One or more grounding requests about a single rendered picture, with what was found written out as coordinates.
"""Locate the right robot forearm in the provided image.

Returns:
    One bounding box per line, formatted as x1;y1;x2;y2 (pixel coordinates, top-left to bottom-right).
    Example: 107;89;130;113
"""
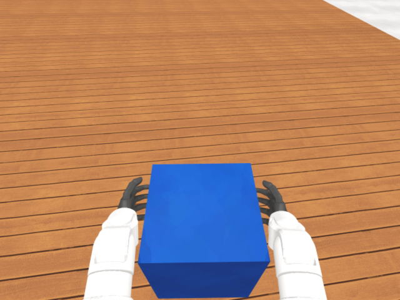
268;211;327;300

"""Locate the carton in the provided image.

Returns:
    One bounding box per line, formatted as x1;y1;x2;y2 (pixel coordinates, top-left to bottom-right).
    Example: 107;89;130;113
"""
137;163;270;299

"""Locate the left robot forearm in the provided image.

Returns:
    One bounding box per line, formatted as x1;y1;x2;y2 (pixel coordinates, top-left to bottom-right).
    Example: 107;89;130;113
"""
83;207;139;300

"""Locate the left robot hand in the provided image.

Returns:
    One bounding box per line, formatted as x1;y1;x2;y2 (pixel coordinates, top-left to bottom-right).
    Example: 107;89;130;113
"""
118;177;149;221

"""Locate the right robot hand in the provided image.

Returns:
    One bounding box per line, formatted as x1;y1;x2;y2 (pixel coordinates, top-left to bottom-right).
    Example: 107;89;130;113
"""
256;181;287;225

